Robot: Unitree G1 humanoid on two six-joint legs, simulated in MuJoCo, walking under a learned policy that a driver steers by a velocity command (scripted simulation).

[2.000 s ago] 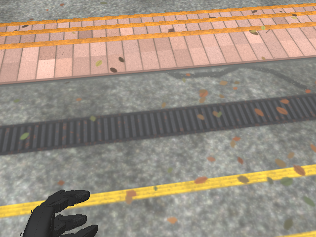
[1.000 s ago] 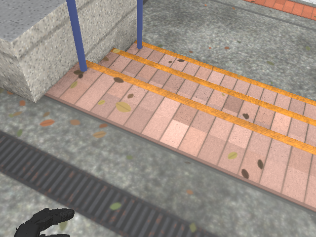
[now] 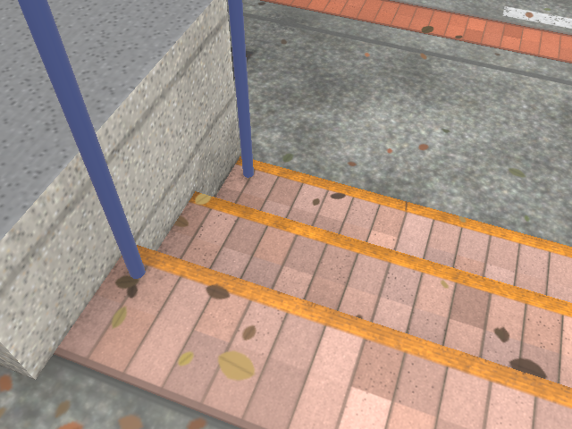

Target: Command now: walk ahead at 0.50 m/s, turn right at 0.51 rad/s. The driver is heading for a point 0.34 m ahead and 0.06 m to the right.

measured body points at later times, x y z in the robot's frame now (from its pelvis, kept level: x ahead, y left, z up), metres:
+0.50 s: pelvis +0.25 -0.04 +0.00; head +0.28 -0.04 +0.45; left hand +0.41 +0.21 -0.11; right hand +0.36 -0.31 -0.11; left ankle +0.38 +0.08 -0.73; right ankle +0.19 -0.12 -0.73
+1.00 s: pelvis +0.30 -0.01 +0.00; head +0.31 -0.01 +0.45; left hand +0.42 +0.25 -0.12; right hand +0.44 -0.30 -0.09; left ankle +0.37 +0.08 -0.73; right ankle +0.18 -0.12 -0.73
